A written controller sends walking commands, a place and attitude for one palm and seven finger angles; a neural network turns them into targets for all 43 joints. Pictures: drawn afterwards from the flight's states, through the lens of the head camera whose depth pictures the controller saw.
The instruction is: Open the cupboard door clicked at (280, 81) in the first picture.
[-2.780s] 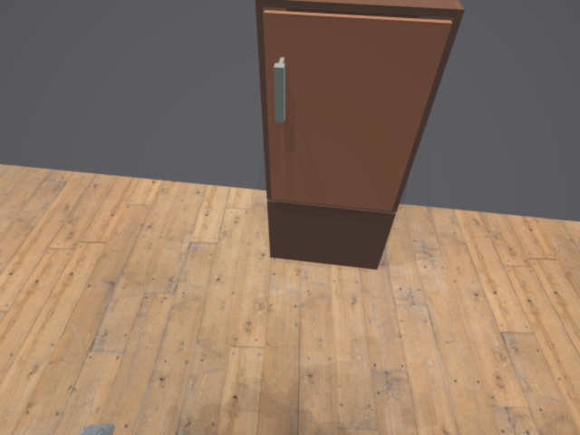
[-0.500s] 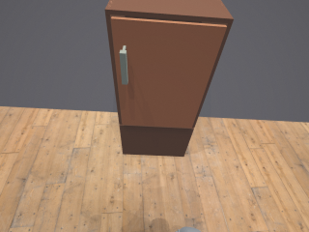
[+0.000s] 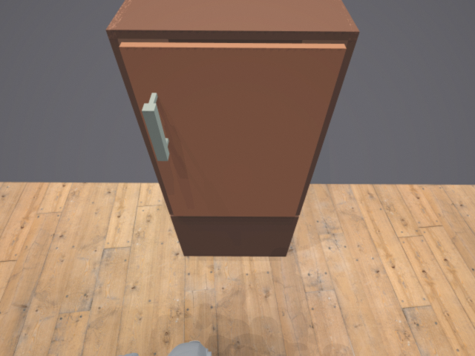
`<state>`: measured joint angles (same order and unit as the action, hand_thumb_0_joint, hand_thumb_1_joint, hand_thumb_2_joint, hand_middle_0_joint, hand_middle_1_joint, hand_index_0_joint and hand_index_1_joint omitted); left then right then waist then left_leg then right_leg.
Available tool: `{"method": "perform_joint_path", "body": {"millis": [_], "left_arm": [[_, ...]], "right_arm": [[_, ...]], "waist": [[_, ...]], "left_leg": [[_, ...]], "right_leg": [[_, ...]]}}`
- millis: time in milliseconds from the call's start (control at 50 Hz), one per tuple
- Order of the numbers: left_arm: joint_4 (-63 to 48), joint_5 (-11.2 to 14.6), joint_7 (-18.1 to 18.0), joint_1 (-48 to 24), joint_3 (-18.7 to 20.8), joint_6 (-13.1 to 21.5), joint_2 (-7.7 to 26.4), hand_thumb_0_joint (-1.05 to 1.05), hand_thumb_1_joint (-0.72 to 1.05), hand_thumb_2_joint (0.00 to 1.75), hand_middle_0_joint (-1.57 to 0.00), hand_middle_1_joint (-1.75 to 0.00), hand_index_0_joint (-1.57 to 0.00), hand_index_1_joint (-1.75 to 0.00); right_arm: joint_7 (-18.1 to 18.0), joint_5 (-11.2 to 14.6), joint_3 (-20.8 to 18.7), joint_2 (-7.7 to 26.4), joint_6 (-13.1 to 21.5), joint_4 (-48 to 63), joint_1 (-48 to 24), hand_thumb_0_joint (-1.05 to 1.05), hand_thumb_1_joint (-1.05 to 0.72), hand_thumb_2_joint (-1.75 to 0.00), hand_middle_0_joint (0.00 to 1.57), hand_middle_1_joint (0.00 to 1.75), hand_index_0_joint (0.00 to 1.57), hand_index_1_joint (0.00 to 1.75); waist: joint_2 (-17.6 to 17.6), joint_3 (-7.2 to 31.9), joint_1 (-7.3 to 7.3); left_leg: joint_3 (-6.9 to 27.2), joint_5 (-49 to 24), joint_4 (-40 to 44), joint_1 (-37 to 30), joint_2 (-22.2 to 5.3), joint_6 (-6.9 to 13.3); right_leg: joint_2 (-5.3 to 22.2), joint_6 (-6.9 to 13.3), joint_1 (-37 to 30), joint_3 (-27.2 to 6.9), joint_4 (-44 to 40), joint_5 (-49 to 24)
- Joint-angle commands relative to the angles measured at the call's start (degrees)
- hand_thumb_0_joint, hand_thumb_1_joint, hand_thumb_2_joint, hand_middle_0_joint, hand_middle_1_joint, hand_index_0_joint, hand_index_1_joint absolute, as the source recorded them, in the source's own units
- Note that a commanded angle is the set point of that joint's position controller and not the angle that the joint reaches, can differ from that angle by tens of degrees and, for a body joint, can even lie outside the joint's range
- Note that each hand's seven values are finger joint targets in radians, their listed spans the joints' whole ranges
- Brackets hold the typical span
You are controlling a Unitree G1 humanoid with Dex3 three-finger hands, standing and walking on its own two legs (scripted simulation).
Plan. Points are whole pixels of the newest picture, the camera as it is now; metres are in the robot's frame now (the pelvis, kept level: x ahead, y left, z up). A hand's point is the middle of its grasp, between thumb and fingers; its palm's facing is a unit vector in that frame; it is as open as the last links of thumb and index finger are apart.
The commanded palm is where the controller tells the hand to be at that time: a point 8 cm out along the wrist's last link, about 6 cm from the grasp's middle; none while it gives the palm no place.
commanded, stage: come to a stop and stand still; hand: left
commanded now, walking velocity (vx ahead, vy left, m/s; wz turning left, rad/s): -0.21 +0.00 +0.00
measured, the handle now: (158, 127) +0.55 +0.20 +0.04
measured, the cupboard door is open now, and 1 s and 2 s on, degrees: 0 0 0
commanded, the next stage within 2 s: look again from close up in 1.66 s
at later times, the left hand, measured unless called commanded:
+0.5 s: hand out of the picture -0.04 +0.20 -0.17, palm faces +0.03 -0.98 -0.21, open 7.4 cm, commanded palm none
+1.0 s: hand out of the picture -0.05 +0.12 -0.17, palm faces +0.01 -0.99 -0.11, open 7.4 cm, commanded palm none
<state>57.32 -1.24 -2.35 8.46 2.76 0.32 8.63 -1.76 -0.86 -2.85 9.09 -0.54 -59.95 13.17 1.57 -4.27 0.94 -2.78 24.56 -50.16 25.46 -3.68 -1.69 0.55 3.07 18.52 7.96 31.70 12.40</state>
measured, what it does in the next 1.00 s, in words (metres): steps on the spot: left foot, then right foot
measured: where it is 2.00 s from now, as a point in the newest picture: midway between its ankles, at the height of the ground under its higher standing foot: outside the picture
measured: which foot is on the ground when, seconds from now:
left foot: up 0.00-0.10, down 0.12-1.00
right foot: down 0.00-0.12, up 0.14-0.52, down 0.54-1.00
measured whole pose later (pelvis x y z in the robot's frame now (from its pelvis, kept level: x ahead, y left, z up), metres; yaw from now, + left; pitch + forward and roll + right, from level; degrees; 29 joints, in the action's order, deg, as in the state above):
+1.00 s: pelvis -0.04 -0.01 +0.01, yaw -1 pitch -2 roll +0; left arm 64.7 0.0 -2.1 19.1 0.2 -0.4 4.5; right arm -1.7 -1.1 -0.9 4.8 -1.3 -68.5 23.0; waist -0.8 -1.6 2.2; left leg -2.9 6.8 -27.2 18.6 -3.0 -0.8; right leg -0.6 1.0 5.1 2.3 27.6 20.9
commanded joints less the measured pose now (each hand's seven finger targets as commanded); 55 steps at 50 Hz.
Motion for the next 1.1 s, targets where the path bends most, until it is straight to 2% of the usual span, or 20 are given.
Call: {"method": "perform_joint_path", "body": {"millis": [0,60,80,100,120,140,180,220,380,420,460,480,520,540,560,580,640,740,940,1080], "left_arm": [[-3.17,-0.57,-0.4,3.8,2.54,-0.64,9.73,0.0,0.9,0.9,-0.2,-0.3,-0.2,-0.3],[-3.84,0.05,-0.2,3.13,2.61,-1.5,9.57,0.0,0.9,0.9,-0.2,-0.3,-0.2,-0.3],[-4.39,0.3,0.01,4.92,2.25,-2.06,7.17,0.0,0.9,0.9,-0.2,-0.3,-0.2,-0.3],[-4.83,0.7,-0.07,7.8,1.66,-2.52,4.2,0.0,0.9,0.9,-0.2,-0.3,-0.2,-0.3],[-4.36,0.23,-0.59,6.86,1.73,-3.03,6.33,0.0,0.9,0.9,-0.2,-0.3,-0.2,-0.3],[-3.97,0.05,-0.43,6.41,2.35,-3.11,6.43,0.0,0.9,0.9,-0.2,-0.3,-0.2,-0.3],[-2.35,-0.08,0.3,8.85,2.79,-2.83,6.79,0.0,0.9,0.9,-0.2,-0.3,-0.2,-0.3],[-1.24,0.0,0.61,10.9,2.49,-2.88,6.37,0.0,0.9,0.9,-0.2,-0.3,-0.2,-0.3],[-0.09,-0.11,0.89,11.35,0.37,-3.07,4.15,0.0,0.9,0.9,-0.2,-0.3,-0.2,-0.3],[1.19,0.15,0.85,13.24,0.02,-2.7,3.86,0.0,0.9,0.9,-0.2,-0.3,-0.2,-0.3],[3.7,0.23,0.69,18.71,-0.13,-2.21,3.54,0.0,0.9,0.9,-0.2,-0.3,-0.2,-0.3],[4.54,0.04,0.5,20.62,-0.06,-1.83,4.42,0.0,0.9,0.9,-0.2,-0.3,-0.2,-0.3],[4.0,-0.2,0.13,18.47,-0.02,-0.93,7.99,0.0,0.9,0.9,-0.2,-0.3,-0.2,-0.3],[3.51,0.0,0.22,15.41,-0.2,-0.61,9.0,0.0,0.9,0.9,-0.2,-0.3,-0.2,-0.3],[3.3,0.09,0.11,12.53,-0.42,-0.17,8.18,0.0,0.9,0.9,-0.2,-0.3,-0.2,-0.3],[3.28,0.22,-0.04,10.67,-0.86,-0.04,6.78,0.0,0.9,0.9,-0.2,-0.3,-0.2,-0.3],[4.35,0.88,0.04,11.82,-1.65,0.41,4.78,0.0,0.9,0.9,-0.2,-0.3,-0.2,-0.3],[5.61,0.77,-0.05,13.6,-1.5,-0.52,3.98,0.0,0.9,0.9,-0.2,-0.3,-0.2,-0.3],[7.15,0.96,-0.08,17.45,-1.36,-0.53,1.17,0.0,0.9,0.9,-0.2,-0.3,-0.2,-0.3],[7.03,0.89,-0.34,18.27,-1.28,-0.16,0.38,0.0,0.9,0.9,-0.2,-0.3,-0.2,-0.3]], "right_arm": [[0.1,0.39,-0.91,1.61,-1.01,1.83,6.37,0.0,-0.9,-0.9,0.2,0.3,0.2,0.3],[0.2,0.23,-1.11,2.59,-0.66,1.88,7.6,0.0,-0.9,-0.9,0.2,0.3,0.2,0.3],[0.2,-0.14,-1.5,5.88,-0.1,2.52,7.63,0.0,-0.9,-0.9,0.2,0.3,0.2,0.3],[0.28,-0.45,-1.95,10.31,0.14,4.43,5.99,0.0,-0.9,-0.9,0.2,0.3,0.2,0.3],[-0.47,-0.68,-1.72,10.77,0.2,5.18,3.87,0.0,-0.9,-0.9,0.2,0.3,0.2,0.3],[-1.0,-0.88,-1.56,10.62,0.22,6.04,0.65,0.0,-0.9,-0.9,0.2,0.3,0.2,0.3],[-1.14,-0.86,-0.77,8.63,0.49,7.39,-4.23,0.0,-0.9,-0.9,0.2,0.3,0.2,0.3],[-1.15,-0.4,-0.51,7.55,1.07,7.34,-4.33,0.0,-0.9,-0.9,0.2,0.3,0.2,0.3],[-0.45,-0.18,-1.63,8.69,0.28,3.58,1.12,0.0,-0.9,-0.9,0.2,0.3,0.2,0.3],[-0.05,-0.27,-1.89,9.22,0.24,2.49,1.71,0.0,-0.9,-0.9,0.2,0.3,0.2,0.3],[0.18,-0.11,-2.23,9.38,-0.1,2.12,0.44,0.0,-0.9,-0.9,0.2,0.3,0.2,0.3],[0.36,0.14,-2.13,8.14,-0.2,1.67,0.64,0.0,-0.9,-0.9,0.2,0.3,0.2,0.3],[0.75,0.68,-1.02,3.73,-0.25,1.25,1.62,0.0,-0.9,-0.9,0.2,0.3,0.2,0.3],[1.07,0.45,-0.47,2.62,-0.36,1.1,0.97,0.0,-0.9,-0.9,0.2,0.3,0.2,0.3],[1.02,0.08,-0.26,2.47,-0.71,0.66,-0.05,0.0,-0.9,-0.9,0.2,0.3,0.2,0.3],[0.92,0.08,-0.05,2.71,-0.71,-0.26,1.16,0.0,-0.9,-0.9,0.2,0.3,0.2,0.3],[0.57,0.23,0.88,2.55,-0.03,-3.39,6.07,0.0,-0.9,-0.9,0.2,0.3,0.2,0.3],[0.23,0.08,0.98,2.11,-0.74,-5.37,7.97,0.0,-0.9,-0.9,0.2,0.3,0.2,0.3],[-0.61,0.0,1.12,0.78,0.25,-6.38,10.56,0.0,-0.9,-0.9,0.2,0.3,0.2,0.3],[-0.8,0.3,0.9,0.98,1.05,-6.18,9.87,0.0,-0.9,-0.9,0.2,0.3,0.2,0.3]], "waist": [[-10.03,6.6,-0.41],[-8.57,5.69,1.49],[1.29,6.14,1.03],[16.73,5.72,0.06],[13.29,6.36,1.15],[8.93,4.69,-0.07],[4.5,3.93,-1.85],[4.71,5.95,-1.9],[7.46,6.07,1.18],[7.78,6.0,0.57],[6.71,5.94,-1.5],[4.28,5.53,-1.82],[-4.43,3.34,-0.43],[-7.58,1.49,0.38],[-15.53,-3.2,-0.03],[-15.39,-5.41,0.63],[-8.28,-3.46,1.51],[-3.7,-7.5,1.07],[0.55,-4.53,-0.79],[-0.83,0.02,-0.95]], "left_leg": [[1.08,-0.88,3.14,-5.22,0.61,-0.28],[-0.08,-15.25,19.19,-15.38,0.24,0.35],[8.04,-28.13,24.68,-18.65,-6.89,3.29],[20.53,-44.0,31.69,-14.8,-19.55,9.2],[22.82,-41.46,33.76,-9.65,-20.96,12.11],[20.29,-36.22,33.56,-7.35,-19.04,12.6],[13.54,-31.01,32.46,-8.63,-14.16,11.92],[9.54,-30.51,32.84,-11.12,-11.76,10.56],[14.55,-2.9,40.4,-16.39,-11.77,10.24],[13.99,-2.62,41.08,-15.53,-10.71,9.14],[10.12,-1.23,40.53,-12.52,-7.98,6.09],[7.42,-0.99,38.51,-10.49,-5.57,3.75],[1.88,-5.83,29.29,-10.69,-0.03,0.2],[1.46,-8.15,26.27,-13.92,1.07,0.23],[1.88,-10.95,22.69,-12.98,0.69,0.99],[2.09,-12.35,21.32,-12.97,0.01,1.37],[3.05,-18.21,25.16,-15.92,-0.98,1.74],[2.71,-11.59,24.31,-14.85,-1.04,1.14],[5.77,-10.22,29.22,-10.77,-1.97,2.11],[5.22,-19.13,27.92,-14.29,-2.85,2.9]], "right_leg": [[17.46,9.04,-4.19,-12.3,-7.22,-35.12],[14.09,4.43,1.44,-10.22,-2.19,-21.47],[8.18,0.41,6.01,-6.58,3.91,-6.66],[0.57,-3.73,7.66,-2.19,16.21,20.05],[-1.16,-3.66,4.9,-8.54,27.8,24.67],[-0.76,-3.58,6.42,-11.36,33.49,21.63],[-0.54,-4.25,8.47,-11.84,38.4,14.15],[-0.03,-5.2,7.79,-11.49,36.96,10.59],[1.51,-4.65,0.7,-6.82,10.72,16.32],[0.69,-3.9,-3.15,-5.63,2.6,15.44],[-0.11,-3.12,-10.06,-3.24,-8.58,8.11],[1.0,-2.47,-13.22,-4.32,-14.28,4.9],[10.85,1.43,-6.86,-15.44,-20.28,12.02],[13.12,2.58,1.65,-17.72,-22.78,18.81],[12.23,2.44,6.05,-18.45,-24.63,18.72],[11.99,2.19,7.24,-17.32,-24.33,16.61],[7.61,0.35,3.19,-13.13,-18.27,8.14],[7.09,0.39,7.42,-13.81,-19.56,20.31],[3.89,-0.53,-1.17,-10.61,-13.36,10.64],[4.13,-1.17,-5.0,-9.49,-12.39,1.63]]}}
